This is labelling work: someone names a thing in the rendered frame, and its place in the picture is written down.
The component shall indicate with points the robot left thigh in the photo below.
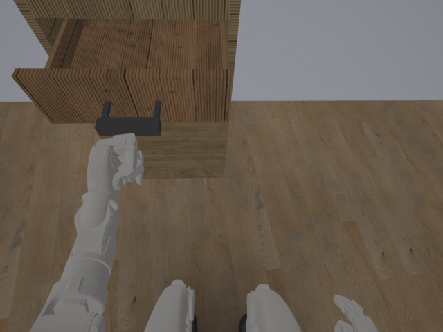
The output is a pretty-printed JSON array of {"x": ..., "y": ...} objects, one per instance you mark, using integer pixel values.
[{"x": 173, "y": 309}]

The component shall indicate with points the left robot hand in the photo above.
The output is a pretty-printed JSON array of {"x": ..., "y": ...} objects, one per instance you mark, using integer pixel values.
[{"x": 104, "y": 163}]

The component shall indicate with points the right robot hand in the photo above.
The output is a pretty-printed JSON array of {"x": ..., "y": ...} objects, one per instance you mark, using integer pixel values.
[{"x": 354, "y": 313}]

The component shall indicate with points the left robot upper arm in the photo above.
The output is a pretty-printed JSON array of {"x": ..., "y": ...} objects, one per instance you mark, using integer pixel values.
[{"x": 71, "y": 322}]

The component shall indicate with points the robot left forearm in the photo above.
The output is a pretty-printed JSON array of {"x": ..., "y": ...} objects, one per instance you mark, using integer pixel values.
[{"x": 82, "y": 287}]

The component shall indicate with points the handle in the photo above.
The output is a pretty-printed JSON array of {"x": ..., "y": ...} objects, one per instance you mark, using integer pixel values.
[{"x": 140, "y": 126}]

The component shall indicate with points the drawer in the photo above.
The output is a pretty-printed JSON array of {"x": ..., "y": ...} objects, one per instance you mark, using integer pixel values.
[{"x": 132, "y": 63}]

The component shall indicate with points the cabinet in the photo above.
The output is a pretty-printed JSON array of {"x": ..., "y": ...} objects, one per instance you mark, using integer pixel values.
[{"x": 184, "y": 149}]

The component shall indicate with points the right robot shin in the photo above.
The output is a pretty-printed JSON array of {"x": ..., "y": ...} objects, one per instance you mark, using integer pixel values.
[{"x": 248, "y": 326}]

